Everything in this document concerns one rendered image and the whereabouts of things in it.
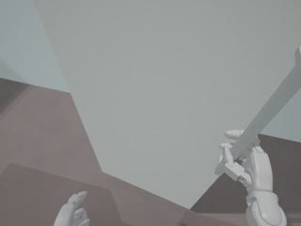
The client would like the left robot hand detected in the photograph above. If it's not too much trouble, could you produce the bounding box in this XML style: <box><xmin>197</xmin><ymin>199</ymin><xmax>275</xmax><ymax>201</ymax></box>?
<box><xmin>54</xmin><ymin>191</ymin><xmax>90</xmax><ymax>226</ymax></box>

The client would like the right robot hand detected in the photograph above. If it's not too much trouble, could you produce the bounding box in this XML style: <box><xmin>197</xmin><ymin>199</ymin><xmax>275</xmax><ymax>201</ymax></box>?
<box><xmin>219</xmin><ymin>130</ymin><xmax>273</xmax><ymax>194</ymax></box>

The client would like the fridge door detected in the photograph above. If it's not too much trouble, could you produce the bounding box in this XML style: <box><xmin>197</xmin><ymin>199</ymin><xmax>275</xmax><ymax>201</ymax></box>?
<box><xmin>33</xmin><ymin>0</ymin><xmax>301</xmax><ymax>210</ymax></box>

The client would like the handle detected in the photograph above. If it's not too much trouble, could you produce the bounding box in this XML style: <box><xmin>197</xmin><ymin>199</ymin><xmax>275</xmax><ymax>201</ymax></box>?
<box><xmin>214</xmin><ymin>46</ymin><xmax>301</xmax><ymax>176</ymax></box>

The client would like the robot right forearm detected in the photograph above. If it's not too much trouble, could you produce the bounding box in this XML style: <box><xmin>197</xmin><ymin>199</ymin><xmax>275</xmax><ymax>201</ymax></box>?
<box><xmin>246</xmin><ymin>189</ymin><xmax>287</xmax><ymax>226</ymax></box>

